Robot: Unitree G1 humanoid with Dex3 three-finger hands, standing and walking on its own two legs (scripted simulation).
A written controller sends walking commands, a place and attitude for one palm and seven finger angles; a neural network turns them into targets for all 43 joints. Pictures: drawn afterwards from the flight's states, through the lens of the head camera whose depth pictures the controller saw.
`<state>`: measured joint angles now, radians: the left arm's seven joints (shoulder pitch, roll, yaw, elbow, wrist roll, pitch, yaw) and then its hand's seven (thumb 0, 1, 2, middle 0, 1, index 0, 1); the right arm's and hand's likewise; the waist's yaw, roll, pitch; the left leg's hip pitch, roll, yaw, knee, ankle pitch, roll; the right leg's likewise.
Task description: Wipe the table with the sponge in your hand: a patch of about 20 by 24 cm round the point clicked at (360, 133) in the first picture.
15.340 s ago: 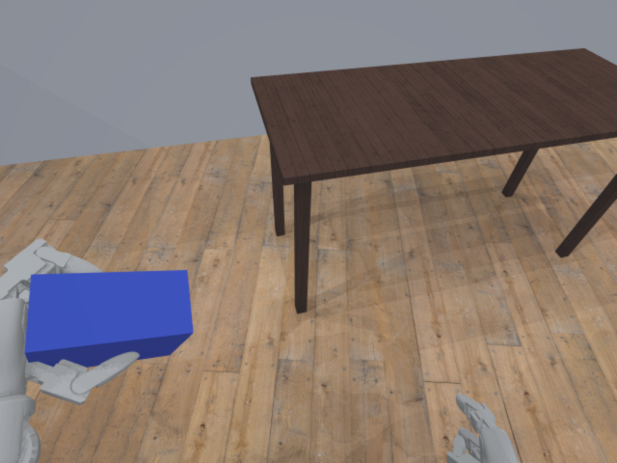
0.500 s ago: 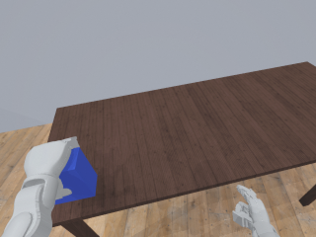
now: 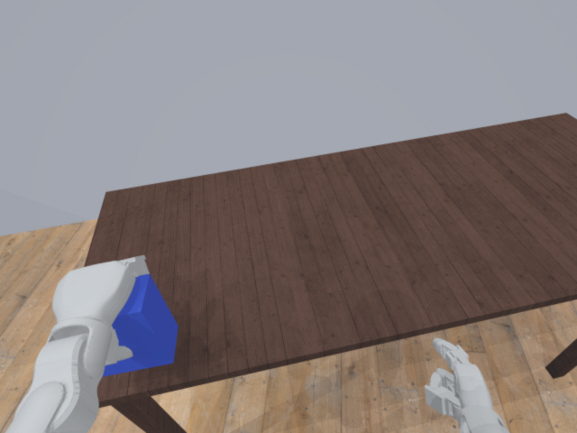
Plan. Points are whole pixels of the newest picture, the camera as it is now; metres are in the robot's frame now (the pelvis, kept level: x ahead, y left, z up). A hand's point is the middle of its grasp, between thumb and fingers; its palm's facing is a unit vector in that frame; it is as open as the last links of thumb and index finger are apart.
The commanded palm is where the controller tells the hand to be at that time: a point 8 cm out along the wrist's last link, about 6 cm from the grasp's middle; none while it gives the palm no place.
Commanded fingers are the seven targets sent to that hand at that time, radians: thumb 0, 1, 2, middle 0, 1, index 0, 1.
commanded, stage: move the sponge above the wiping area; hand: left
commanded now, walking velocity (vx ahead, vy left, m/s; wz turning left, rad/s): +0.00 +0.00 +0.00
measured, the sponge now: (130, 335) +0.22 +0.28 +0.02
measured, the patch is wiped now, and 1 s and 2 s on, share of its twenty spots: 0.00 0.00 0.00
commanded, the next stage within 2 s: lower the sponge onto the table in 1.38 s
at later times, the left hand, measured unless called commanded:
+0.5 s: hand (129, 315) +0.23 +0.27 +0.06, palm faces -0.03 -0.09 -1.00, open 10.4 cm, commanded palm +0.21 +0.27 +0.12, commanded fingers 0.00 0.10 1.30 -1.20 -1.60 -1.20 -1.60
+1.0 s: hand (127, 313) +0.23 +0.28 +0.05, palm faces -0.03 -0.08 -1.00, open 10.4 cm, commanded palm +0.21 +0.27 +0.12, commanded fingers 0.00 0.10 1.30 -1.20 -1.60 -1.20 -1.60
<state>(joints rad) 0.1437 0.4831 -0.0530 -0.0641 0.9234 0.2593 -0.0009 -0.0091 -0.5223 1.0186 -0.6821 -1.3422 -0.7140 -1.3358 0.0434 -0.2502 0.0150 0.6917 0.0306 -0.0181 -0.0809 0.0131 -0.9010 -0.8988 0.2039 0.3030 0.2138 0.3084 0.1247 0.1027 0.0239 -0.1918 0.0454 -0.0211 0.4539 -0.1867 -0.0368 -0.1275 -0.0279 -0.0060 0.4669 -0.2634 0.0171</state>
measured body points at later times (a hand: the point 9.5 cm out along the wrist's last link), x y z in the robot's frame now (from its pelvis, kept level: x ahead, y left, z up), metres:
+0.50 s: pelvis +0.01 +0.00 +0.00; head -0.01 -0.03 +0.45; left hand +0.22 +0.27 +0.11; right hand +0.24 -0.21 -0.08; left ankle +0.04 +0.15 -0.74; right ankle +0.00 -0.13 -0.74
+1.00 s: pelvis +0.01 +0.00 +0.00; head -0.01 -0.03 +0.45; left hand +0.23 +0.28 +0.11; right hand +0.24 -0.21 -0.08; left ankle +0.04 +0.15 -0.74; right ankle +0.00 -0.13 -0.74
